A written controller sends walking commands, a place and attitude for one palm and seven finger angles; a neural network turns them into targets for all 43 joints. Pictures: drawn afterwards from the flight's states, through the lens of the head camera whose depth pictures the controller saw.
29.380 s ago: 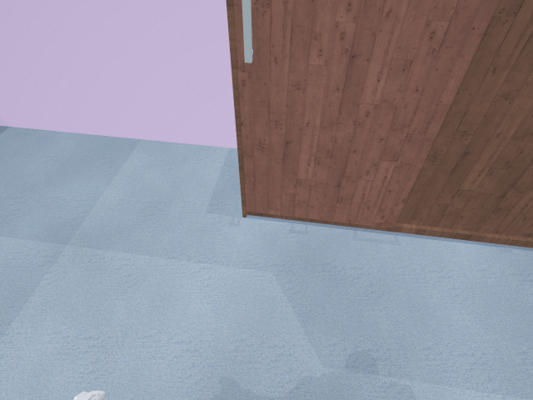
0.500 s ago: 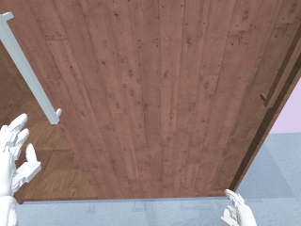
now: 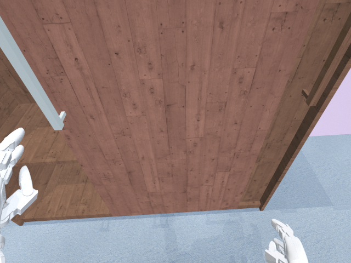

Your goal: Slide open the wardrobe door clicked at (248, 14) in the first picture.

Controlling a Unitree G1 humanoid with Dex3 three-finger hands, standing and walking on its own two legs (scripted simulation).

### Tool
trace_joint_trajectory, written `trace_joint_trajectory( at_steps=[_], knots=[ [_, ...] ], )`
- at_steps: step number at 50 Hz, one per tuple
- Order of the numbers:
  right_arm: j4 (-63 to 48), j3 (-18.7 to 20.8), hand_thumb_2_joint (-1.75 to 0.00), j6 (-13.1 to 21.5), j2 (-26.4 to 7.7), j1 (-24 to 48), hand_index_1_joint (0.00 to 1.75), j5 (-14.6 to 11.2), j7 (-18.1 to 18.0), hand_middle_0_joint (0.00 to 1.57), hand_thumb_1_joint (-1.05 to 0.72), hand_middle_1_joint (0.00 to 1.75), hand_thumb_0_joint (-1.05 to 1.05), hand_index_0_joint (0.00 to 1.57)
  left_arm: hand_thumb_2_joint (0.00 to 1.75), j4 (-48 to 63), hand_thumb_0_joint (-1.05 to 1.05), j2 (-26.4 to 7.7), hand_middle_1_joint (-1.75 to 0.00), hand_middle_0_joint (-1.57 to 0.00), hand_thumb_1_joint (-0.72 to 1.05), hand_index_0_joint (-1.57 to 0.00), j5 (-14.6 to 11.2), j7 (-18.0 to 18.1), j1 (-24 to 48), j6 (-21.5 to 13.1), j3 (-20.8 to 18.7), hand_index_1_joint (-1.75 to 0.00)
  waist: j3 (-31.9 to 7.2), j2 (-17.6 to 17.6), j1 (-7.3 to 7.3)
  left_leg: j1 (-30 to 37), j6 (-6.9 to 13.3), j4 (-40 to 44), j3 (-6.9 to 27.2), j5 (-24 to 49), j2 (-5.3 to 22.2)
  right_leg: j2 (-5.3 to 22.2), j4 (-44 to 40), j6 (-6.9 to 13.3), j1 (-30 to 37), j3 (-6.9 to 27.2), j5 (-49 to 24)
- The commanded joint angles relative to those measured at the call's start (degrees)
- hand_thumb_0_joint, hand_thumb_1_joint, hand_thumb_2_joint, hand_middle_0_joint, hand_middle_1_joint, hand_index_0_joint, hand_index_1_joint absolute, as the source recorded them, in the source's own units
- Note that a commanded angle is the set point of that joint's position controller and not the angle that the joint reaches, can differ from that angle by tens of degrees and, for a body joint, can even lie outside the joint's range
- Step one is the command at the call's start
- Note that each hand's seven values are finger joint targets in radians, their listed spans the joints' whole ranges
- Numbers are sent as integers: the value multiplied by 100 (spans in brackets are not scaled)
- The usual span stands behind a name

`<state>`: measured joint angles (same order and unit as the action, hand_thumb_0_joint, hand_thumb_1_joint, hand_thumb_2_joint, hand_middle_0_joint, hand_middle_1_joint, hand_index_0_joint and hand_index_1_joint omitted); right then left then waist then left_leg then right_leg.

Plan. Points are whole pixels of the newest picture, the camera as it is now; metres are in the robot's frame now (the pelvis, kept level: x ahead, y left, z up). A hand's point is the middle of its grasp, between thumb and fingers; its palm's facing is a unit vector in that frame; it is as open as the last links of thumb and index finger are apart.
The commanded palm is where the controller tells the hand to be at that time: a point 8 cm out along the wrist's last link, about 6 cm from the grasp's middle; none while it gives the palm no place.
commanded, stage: step back with the hand held close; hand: left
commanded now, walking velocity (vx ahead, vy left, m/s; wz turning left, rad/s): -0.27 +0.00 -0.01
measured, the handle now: (31, 71) +0.47 +0.38 +0.23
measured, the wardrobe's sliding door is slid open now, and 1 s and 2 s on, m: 0.54 0.54 0.54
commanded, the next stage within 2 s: stop stepping back and stand still in 1.12 s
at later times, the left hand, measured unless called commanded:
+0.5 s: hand out of the picture +0.14 +0.34 +0.16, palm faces +0.46 -0.76 -0.46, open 7.4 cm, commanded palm +0.09 +0.36 +0.18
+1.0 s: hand out of the picture +0.08 +0.37 +0.17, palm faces +0.47 -0.81 -0.36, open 7.4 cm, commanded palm +0.02 +0.40 +0.18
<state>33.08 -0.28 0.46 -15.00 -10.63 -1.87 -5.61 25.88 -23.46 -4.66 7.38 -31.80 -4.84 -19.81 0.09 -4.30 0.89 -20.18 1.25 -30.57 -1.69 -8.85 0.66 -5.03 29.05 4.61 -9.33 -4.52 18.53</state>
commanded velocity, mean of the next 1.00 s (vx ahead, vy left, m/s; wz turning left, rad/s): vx -0.34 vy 0.00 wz -0.05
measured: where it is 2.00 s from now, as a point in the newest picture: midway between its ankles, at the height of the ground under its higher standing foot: outside the picture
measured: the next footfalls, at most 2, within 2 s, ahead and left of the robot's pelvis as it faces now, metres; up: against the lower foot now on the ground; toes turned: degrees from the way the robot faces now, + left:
right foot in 1.14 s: -0.21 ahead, -0.02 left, +0.00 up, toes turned +0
left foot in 1.26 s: -0.04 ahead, +0.21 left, +0.00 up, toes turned -3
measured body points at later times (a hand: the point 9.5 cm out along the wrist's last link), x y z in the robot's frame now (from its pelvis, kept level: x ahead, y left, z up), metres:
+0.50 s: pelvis -0.04 +0.06 +0.00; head -0.04 +0.06 +0.45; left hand +0.11 +0.37 +0.19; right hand +0.15 -0.16 -0.08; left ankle +0.08 +0.11 -0.73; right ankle -0.03 -0.05 -0.73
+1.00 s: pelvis -0.11 +0.09 -0.01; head -0.12 +0.13 +0.44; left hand +0.05 +0.41 +0.19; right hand +0.09 -0.13 -0.06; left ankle +0.05 +0.13 -0.73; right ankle -0.13 -0.04 -0.68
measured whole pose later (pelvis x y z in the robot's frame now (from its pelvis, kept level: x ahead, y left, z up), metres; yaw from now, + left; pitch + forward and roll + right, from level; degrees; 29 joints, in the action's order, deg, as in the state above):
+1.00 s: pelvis -0.11 +0.09 -0.01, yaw +2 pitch -2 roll -5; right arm 34.6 -0.3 4.0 -11.1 -9.0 0.3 -4.1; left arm 29.0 -25.3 -3.6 7.8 -25.4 -8.7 -23.4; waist 1.2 0.1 1.4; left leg -25.0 6.5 -26.7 -2.9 -0.1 -1.0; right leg -7.7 53.4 1.1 -20.1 2.7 27.3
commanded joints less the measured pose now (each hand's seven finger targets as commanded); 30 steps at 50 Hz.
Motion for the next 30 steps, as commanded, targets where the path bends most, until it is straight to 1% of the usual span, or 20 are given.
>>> trace_joint_trajectory(
  at_steps=[1,4,5,6,7,8,9,10,11,13,14,16,18,20,21,22,25,26,28,30],
  knots=[
    [-900,173,-90,308,-467,604,30,-22,-46,20,-90,30,0,20,90,1010,0,-1348,-30,-20,90,-20,-23,245,489,-441,-1068,-30,-401,488,31,863,33,-347,284,224,123,1453,-1045,-571,-1074,1201,-1314],
    [-864,124,-90,405,-467,595,30,-17,-62,20,-90,30,0,20,90,948,0,-1213,-30,-20,90,-20,10,259,647,-532,-864,-30,-4,326,4,832,26,-187,518,-327,206,1396,-1194,-268,-1571,1258,143],
    [-846,112,-90,447,-493,575,30,1,-70,20,-90,30,0,20,90,1003,0,-1204,-30,-20,90,-20,25,269,718,-570,-852,-30,11,254,12,773,39,-1,658,-460,278,1296,-1148,-205,-1554,1176,443],
    [-851,116,-90,491,-534,619,30,26,-94,20,-90,30,0,20,90,1076,0,-1281,-30,-20,90,-20,32,283,773,-608,-914,-30,9,46,30,751,75,292,803,-517,385,1135,-1061,-248,-1508,1058,605],
    [-851,91,-90,523,-532,597,30,40,-100,20,-90,30,0,20,90,1062,0,-1182,-30,-20,90,-20,56,286,688,-626,-855,-30,-9,-67,50,609,116,652,1036,-615,535,914,-847,-271,-1321,841,641],
    [-878,79,-90,547,-562,617,30,66,-100,20,-90,30,0,20,90,1116,0,-1134,-30,-20,90,-20,79,287,685,-645,-843,-30,-29,-325,79,381,165,1117,1287,-1019,699,667,-593,-341,-1074,694,745],
    [-893,83,-90,577,-590,647,30,85,-97,20,-90,30,0,20,90,1169,0,-1111,-30,-20,90,-20,116,295,705,-667,-872,-30,-161,-585,128,67,221,1670,1590,-1715,869,429,-190,-377,-636,563,688],
    [-889,101,-90,597,-595,641,30,126,-100,20,-90,30,0,20,90,1213,0,-1127,-30,-20,90,-20,140,305,700,-682,-970,-30,-303,-656,171,-336,273,2158,1869,-2282,1007,257,219,-375,-139,468,595],
    [-908,135,-90,622,-593,681,30,151,-108,20,-90,30,0,20,90,1227,0,-1246,-30,-20,90,-20,153,308,742,-691,-1105,-30,-379,-703,215,-501,330,2343,1999,-2422,1046,184,401,-366,131,492,493],
    [-915,166,-90,627,-510,597,30,150,-56,20,-90,30,0,20,90,1215,0,-1090,-30,-20,90,-20,147,263,513,-663,-1021,-30,-688,-472,215,-127,160,2221,1630,-1970,925,188,174,-304,146,460,433],
    [-932,176,-90,629,-529,600,30,147,-31,20,-90,30,0,20,90,1285,0,-1076,-30,-20,90,-20,142,248,427,-663,-1019,-30,-767,-486,200,-100,81,2178,1459,-1938,858,177,56,-293,198,448,392],
    [-957,197,-90,639,-558,608,30,138,6,20,-90,30,0,20,90,1261,0,-1191,-30,-20,90,-20,135,234,158,-642,-1174,-30,-865,-347,202,-184,71,2035,1269,-1913,742,208,-171,-296,350,501,232],
    [-953,185,-90,613,-541,600,30,112,27,20,-90,30,0,20,90,1246,0,-1067,-30,-20,90,-20,108,219,147,-606,-1054,-30,-709,24,146,-49,34,1747,1035,-1707,616,370,-494,-239,-3,654,272],
    [-904,194,-90,610,-563,601,30,111,30,20,-90,30,0,20,90,1253,0,-1034,-30,-20,90,-20,110,226,296,-599,-1001,-30,-630,148,108,113,-18,1528,934,-1720,539,517,-665,-156,-375,831,519],
    [-882,211,-90,630,-592,620,30,136,24,20,-90,30,0,20,90,1328,0,-1144,-30,-20,90,-20,126,239,457,-597,-1067,-30,-613,171,102,146,-13,1491,915,-1754,524,542,-722,-149,-467,898,629],
    [-861,195,-90,628,-570,611,30,126,15,20,-90,30,0,20,90,1262,0,-1018,-30,-20,90,-20,130,245,577,-592,-928,-30,-488,154,78,204,-30,1447,935,-1741,521,576,-756,-118,-665,952,698],
    [-845,195,-90,627,-582,664,30,124,-4,20,-90,30,0,20,90,1332,0,-1012,-30,-20,90,-20,180,264,900,-619,-860,-30,-449,-40,94,190,-28,1550,1021,-1794,581,504,-614,-137,-701,940,567],
    [-837,206,-90,651,-605,723,30,137,-20,20,-90,30,0,20,90,1494,0,-1127,-30,-20,90,-20,216,270,1075,-659,-947,-30,-577,-255,120,67,-9,1752,1114,-1790,665,386,-386,-192,-402,826,323],
    [-880,225,-90,660,-617,718,30,129,-28,20,-90,30,0,20,90,1388,0,-1023,-30,-20,90,-20,239,249,962,-688,-938,-30,-668,-373,169,-273,39,2106,1315,-2025,853,189,43,-280,79,645,104],
    [-922,283,-90,641,-626,722,30,125,9,20,-90,30,0,20,90,1285,0,-1003,-30,-20,90,-20,230,207,807,-723,-990,-30,-666,-426,199,-764,4,2378,1374,-2569,919,48,307,-239,449,573,350]
  ],
)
